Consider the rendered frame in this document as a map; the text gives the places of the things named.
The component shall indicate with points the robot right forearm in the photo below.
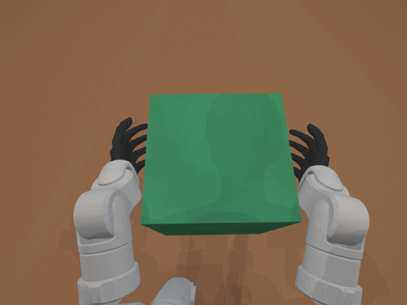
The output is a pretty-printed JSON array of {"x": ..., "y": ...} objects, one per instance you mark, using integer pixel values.
[{"x": 337, "y": 229}]

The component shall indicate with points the left robot hand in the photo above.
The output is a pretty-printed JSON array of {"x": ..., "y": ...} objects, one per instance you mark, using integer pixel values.
[{"x": 123, "y": 147}]

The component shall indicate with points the carton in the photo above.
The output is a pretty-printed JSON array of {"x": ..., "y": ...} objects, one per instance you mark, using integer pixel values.
[{"x": 218, "y": 164}]

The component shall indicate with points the robot left forearm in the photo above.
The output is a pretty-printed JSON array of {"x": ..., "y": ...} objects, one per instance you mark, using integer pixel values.
[{"x": 102, "y": 220}]

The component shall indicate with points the robot left thigh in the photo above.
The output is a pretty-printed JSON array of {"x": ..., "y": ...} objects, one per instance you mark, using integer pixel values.
[{"x": 177, "y": 291}]

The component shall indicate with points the right robot hand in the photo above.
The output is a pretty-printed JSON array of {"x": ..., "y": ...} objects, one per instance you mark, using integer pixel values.
[{"x": 315, "y": 155}]

